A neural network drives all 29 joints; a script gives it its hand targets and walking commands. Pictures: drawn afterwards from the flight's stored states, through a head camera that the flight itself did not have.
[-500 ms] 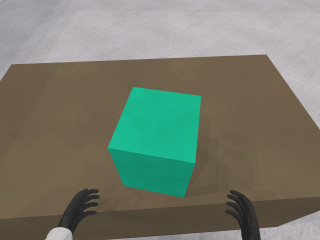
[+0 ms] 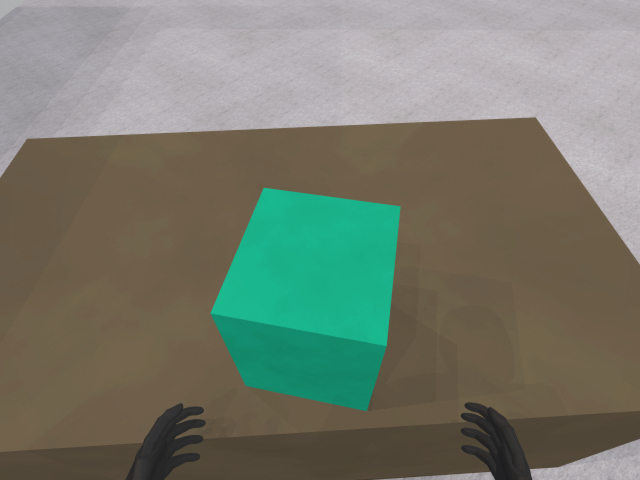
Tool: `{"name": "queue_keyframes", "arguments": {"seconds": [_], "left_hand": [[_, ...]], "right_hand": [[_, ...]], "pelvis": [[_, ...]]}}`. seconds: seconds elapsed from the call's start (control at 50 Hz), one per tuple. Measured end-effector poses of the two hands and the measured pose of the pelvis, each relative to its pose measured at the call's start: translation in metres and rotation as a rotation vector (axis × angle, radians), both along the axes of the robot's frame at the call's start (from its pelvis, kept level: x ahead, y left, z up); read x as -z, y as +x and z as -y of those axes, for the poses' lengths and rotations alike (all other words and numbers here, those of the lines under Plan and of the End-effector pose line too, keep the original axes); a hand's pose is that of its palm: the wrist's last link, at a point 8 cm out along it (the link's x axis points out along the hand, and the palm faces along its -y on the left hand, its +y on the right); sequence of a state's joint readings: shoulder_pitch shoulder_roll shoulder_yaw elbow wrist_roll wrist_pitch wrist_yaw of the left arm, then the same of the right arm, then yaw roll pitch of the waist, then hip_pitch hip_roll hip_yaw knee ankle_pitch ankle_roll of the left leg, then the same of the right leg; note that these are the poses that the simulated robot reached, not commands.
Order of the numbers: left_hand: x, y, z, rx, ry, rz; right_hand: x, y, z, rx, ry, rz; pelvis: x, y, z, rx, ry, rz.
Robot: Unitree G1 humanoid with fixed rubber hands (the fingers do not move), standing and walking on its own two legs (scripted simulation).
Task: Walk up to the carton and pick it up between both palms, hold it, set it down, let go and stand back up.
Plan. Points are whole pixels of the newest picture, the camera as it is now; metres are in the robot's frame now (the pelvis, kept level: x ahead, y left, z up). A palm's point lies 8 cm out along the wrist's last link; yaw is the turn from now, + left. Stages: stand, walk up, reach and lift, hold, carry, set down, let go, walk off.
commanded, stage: set down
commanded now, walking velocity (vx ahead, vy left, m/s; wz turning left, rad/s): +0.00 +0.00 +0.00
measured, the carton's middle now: (317, 303) +0.39 +0.02 -0.05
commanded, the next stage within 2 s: let go in 0.56 s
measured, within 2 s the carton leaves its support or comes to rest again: neither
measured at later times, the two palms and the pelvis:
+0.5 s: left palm out of the picture +0.15 +0.23 -0.09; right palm out of the picture +0.13 -0.21 -0.08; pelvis +0.00 +0.00 +0.00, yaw +0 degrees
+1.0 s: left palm out of the picture +0.14 +0.22 -0.10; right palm out of the picture +0.11 -0.22 -0.09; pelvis -0.01 +0.00 +0.00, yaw +0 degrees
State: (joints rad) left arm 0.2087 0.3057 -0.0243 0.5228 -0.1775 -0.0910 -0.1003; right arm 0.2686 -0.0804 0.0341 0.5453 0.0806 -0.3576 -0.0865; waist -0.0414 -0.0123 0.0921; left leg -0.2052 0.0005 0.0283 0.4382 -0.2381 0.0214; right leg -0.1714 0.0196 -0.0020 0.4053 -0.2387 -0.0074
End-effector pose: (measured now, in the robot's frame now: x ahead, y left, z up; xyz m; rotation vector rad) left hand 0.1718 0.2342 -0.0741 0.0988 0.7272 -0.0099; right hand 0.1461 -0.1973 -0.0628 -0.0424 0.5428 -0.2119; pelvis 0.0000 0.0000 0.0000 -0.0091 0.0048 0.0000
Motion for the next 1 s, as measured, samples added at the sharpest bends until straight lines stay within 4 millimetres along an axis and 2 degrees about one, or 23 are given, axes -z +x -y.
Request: {"name": "queue_keyframes", "arguments": {"seconds": [1.0], "left_hand": [[0.021, -0.032, 0.018, -0.086, 0.072, -0.193]], "right_hand": [[0.022, -0.034, 0.022, -0.126, -0.007, -0.226]], "pelvis": [[-0.001, -0.009, 0.002, 0.000, 0.003, 0.022]]}}
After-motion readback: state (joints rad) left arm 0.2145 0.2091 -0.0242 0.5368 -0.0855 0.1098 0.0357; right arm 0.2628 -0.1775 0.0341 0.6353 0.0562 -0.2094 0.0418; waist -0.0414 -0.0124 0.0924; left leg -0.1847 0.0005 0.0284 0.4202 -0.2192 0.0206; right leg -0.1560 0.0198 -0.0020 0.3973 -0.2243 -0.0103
